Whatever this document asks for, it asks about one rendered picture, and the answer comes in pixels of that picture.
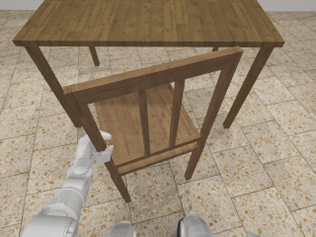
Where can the table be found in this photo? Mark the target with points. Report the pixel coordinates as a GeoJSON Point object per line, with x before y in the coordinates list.
{"type": "Point", "coordinates": [149, 23]}

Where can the left robot hand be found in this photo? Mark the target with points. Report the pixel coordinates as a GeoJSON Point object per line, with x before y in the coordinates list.
{"type": "Point", "coordinates": [86, 149]}

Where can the chair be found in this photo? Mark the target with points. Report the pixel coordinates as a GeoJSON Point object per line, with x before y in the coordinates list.
{"type": "Point", "coordinates": [145, 115]}

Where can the left robot forearm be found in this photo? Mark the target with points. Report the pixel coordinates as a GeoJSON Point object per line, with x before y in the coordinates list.
{"type": "Point", "coordinates": [70, 197]}

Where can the robot left thigh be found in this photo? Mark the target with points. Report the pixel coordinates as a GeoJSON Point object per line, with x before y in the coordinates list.
{"type": "Point", "coordinates": [122, 230]}

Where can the robot left upper arm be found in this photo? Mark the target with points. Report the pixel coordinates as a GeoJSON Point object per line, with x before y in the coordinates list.
{"type": "Point", "coordinates": [44, 225]}

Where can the robot right shin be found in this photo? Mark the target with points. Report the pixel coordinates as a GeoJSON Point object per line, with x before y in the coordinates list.
{"type": "Point", "coordinates": [192, 214]}

